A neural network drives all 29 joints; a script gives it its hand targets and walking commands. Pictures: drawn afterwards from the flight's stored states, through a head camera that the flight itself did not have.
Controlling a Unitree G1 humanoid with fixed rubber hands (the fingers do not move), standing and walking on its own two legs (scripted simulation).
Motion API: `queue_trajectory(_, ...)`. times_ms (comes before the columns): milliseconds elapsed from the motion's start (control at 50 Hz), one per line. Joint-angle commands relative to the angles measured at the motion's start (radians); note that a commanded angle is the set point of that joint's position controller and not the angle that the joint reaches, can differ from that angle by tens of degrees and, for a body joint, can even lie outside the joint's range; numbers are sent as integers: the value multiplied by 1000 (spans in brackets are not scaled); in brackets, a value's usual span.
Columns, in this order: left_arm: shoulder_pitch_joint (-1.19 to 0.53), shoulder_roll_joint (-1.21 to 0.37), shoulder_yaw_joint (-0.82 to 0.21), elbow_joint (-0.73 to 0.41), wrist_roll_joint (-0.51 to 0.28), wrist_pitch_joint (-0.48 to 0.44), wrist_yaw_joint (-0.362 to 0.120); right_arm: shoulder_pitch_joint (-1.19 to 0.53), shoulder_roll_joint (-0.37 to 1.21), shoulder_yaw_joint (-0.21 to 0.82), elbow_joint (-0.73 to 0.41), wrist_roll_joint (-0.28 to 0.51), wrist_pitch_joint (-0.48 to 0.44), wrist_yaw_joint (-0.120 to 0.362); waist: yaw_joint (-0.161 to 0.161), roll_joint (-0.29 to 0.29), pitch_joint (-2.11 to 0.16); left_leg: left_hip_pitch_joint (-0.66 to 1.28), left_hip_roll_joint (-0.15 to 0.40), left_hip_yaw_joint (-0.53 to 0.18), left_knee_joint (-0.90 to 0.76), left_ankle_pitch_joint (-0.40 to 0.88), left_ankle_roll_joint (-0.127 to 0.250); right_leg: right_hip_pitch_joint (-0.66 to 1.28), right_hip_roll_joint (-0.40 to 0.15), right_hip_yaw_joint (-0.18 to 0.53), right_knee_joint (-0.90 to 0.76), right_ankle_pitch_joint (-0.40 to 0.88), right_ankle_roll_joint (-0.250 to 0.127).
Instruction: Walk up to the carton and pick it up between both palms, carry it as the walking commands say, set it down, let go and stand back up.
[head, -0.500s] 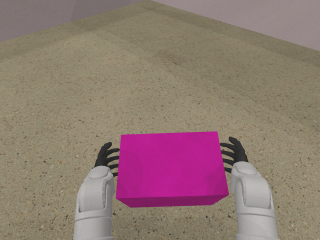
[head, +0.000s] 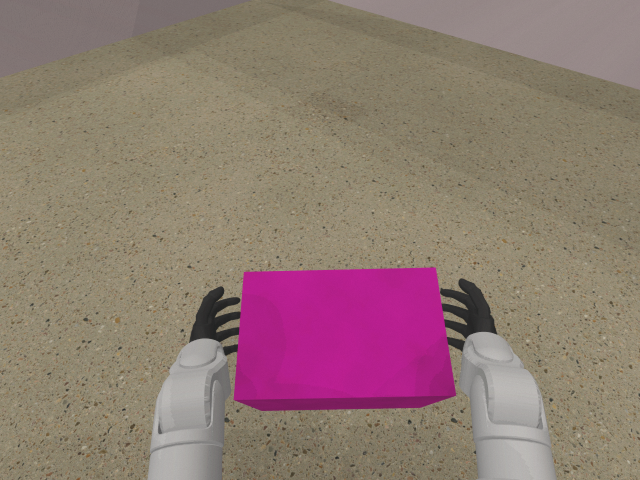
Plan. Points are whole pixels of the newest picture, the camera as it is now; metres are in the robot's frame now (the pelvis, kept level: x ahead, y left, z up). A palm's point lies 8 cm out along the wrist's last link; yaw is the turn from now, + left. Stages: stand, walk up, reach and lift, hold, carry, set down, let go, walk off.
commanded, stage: carry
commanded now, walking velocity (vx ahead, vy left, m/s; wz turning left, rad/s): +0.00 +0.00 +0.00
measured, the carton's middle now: (340, 346) +0.32 -0.01 -0.06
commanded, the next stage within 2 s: hold in 0.42 s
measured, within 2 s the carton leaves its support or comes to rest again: neither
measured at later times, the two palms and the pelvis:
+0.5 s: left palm (205, 352) +0.27 +0.16 +0.03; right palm (474, 342) +0.27 -0.17 +0.03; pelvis +0.00 +0.00 +0.01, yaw -1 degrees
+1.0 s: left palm (195, 343) +0.27 +0.17 +0.05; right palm (483, 334) +0.27 -0.17 +0.07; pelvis -0.03 +0.01 +0.01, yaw -1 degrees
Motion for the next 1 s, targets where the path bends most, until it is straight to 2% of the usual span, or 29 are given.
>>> queue_trajectory(0, -440, -593, -448, 93, -159, -63, -247, -355, 613, 451, 185, 147, -44, 250, 7, 36, -305, 158, 85, -54, -32, 183, 26, 64, -111, 47, -64, 269, -28)
queue_trajectory(20, -468, -632, -469, 55, -185, -89, -261, -423, 634, 502, 105, 175, -62, 256, 2, -50, -244, 128, 100, -67, -66, 138, 21, 32, -105, 42, -83, 228, -23)
queue_trajectory(40, -539, -805, -681, -296, -368, -70, -246, -442, 823, 687, -246, 339, -39, 241, 6, 1, -221, 150, 94, -64, -43, 148, 18, -2, -96, 46, -70, 214, -28)
queue_trajectory(60, -502, -647, -495, -12, -215, -73, -256, -374, 671, 493, 105, 184, -40, 252, 6, -14, -211, 120, 78, -68, -46, 108, 27, -6, -91, 47, -71, 168, -28)
queue_trajectory(80, -489, -668, -515, -31, -223, -78, -260, -428, 660, 512, 25, 196, -59, 252, 6, 40, -295, 173, 85, -58, -36, 169, 34, 31, -93, 43, -57, 204, -33)
queue_trajectory(100, -450, -690, -530, -51, -235, -79, -259, -451, 668, 554, -46, 231, -66, 254, 9, 15, -278, 165, 85, -54, -41, 160, 29, 4, -91, 42, -66, 211, -29)
queue_trajectory(120, -434, -659, -489, 76, -187, -88, -275, -439, 650, 527, 83, 182, -73, 267, 5, -45, -256, 150, 84, -63, -50, 126, 25, 11, -98, 46, -84, 188, -27)
queue_trajectory(140, -498, -767, -603, -252, -309, -82, -250, -500, 761, 655, -219, 314, -56, 251, 8, -34, -230, 151, 89, -65, -52, 151, 27, -4, -92, 42, -75, 195, -30)
queue_trajectory(160, -430, -659, -487, 85, -180, -77, -277, -369, 680, 520, 132, 168, -51, 269, 5, -17, -273, 139, 90, -68, -38, 165, 32, 28, -87, 48, -70, 230, -34)
queue_trajectory(180, -422, -625, -474, 98, -169, -89, -280, -362, 652, 504, 191, 159, -64, 274, 7, -1, -271, 123, 82, -54, -29, 156, 26, 43, -99, 49, -68, 251, -32)
queue_trajectory(200, -557, -728, -612, -249, -306, -103, -267, -472, 747, 624, -137, 286, -75, 265, 7, 14, -275, 142, 90, -55, -29, 190, 18, 44, -102, 58, -59, 297, -35)
queue_trajectory(240, -510, -707, -559, -199, -295, -63, -247, -453, 716, 574, -124, 278, -44, 239, 10, 26, -323, 170, 87, -58, -36, 202, 30, 36, -86, 40, -49, 256, -35)
queue_trajectory(260, -479, -635, -493, -24, -217, -67, -253, -382, 654, 493, 88, 193, -45, 248, 7, 49, -309, 169, 97, -64, -35, 258, 30, 47, -91, 46, -59, 299, -32)
queue_trajectory(300, -493, -736, -600, -220, -299, -54, -246, -400, 740, 592, -116, 276, -35, 244, 9, 42, -314, 183, 99, -52, -22, 288, 21, 57, -89, 34, -32, 329, -31)
queue_trajectory(320, -408, -681, -551, -46, -234, -40, -259, -323, 681, 536, 55, 204, -26, 253, 9, 38, -317, 166, 103, -66, -27, 319, 23, 67, -87, 31, -35, 343, -32)
queue_trajectory(340, -402, -705, -533, -72, -255, -46, -260, -405, 686, 566, -57, 242, -35, 248, 10, -22, -316, 159, 109, -73, -22, 341, 33, 84, -79, 26, -32, 344, -23)
queue_trajectory(360, -457, -726, -560, -187, -288, -41, -244, -482, 701, 602, -188, 295, -27, 240, 13, 2, -295, 164, 107, -55, -25, 281, 26, 49, -90, 30, -50, 312, -24)
queue_trajectory(400, -414, -699, -536, -63, -244, -40, -257, -378, 691, 552, -4, 223, -23, 249, 8, 2, -312, 153, 99, -56, -18, 286, 25, 73, -84, 37, -27, 357, -36)
queue_trajectory(420, -272, -689, -493, 106, -168, -52, -286, -234, 711, 554, 199, 165, -23, 284, 70, 22, -118, 321, -127, -107, -118, 349, 31, 89, 67, 149, -172, 543, 4)
queue_trajectory(460, -420, -674, -540, -2, -180, -79, -304, -347, 725, 551, 112, 179, -68, 299, 48, -12, -124, 372, -123, -120, -129, 374, 17, 90, 87, 130, -179, 515, 2)
queue_trajectory(500, -552, -750, -615, -89, -226, -119, -328, -508, 818, 635, 32, 223, -108, 317, 75, -20, -245, 399, -122, -126, -118, 383, 13, 151, 90, 144, -171, 516, 6)
queue_trajectory(540, -562, -796, -652, -71, -236, -117, -353, -534, 843, 639, 11, 219, -109, 328, 32, -76, -275, 462, -112, -141, -140, 368, 14, 144, 103, 140, -187, 485, 2)
queue_trajectory(580, -601, -845, -652, -78, -242, -116, -360, -617, 888, 673, -1, 241, -120, 350, 77, -5, -327, 447, -121, -122, -137, 375, 7, 175, 114, 137, -187, 460, -9)
queue_trajectory(600, -661, -811, -611, -82, -242, -120, -362, -638, 876, 633, 38, 219, -111, 354, 91, 8, -385, 460, -122, -113, -139, 299, 13, 179, 114, 133, -185, 361, -9)
queue_trajectory(620, -608, -844, -620, 15, -232, -99, -374, -591, 845, 595, 87, 178, -100, 349, 35, -30, -234, 445, -113, -127, -150, 281, 13, 123, 117, 129, -200, 325, -13)
queue_trajectory(720, -668, -850, -490, 166, -152, -80, -401, -615, 857, 474, 310, 138, -91, 412, 63, 28, -84, 405, -99, -128, -203, 115, 14, 90, 111, 133, -243, 112, -39)
queue_trajectory(740, -681, -871, -476, 237, -152, -83, -417, -703, 817, 449, 260, 133, -106, 413, 43, 27, -112, 410, -91, -136, -211, 18, 11, 100, 107, 140, -244, 33, -43)
queue_trajectory(780, -732, -901, -481, 252, -164, -82, -429, -698, 818, 401, 325, 117, -103, 431, -4, 20, -74, 421, -82, -136, -227, -16, -1, 68, 108, 133, -257, 19, -54)
queue_trajectory(980, -796, -961, -427, 254, -145, -113, -417, -813, 870, 405, 387, 143, -129, 474, 43, 35, -204, 484, -84, -151, -218, 71, -5, 41, 114, 119, -234, 63, -54)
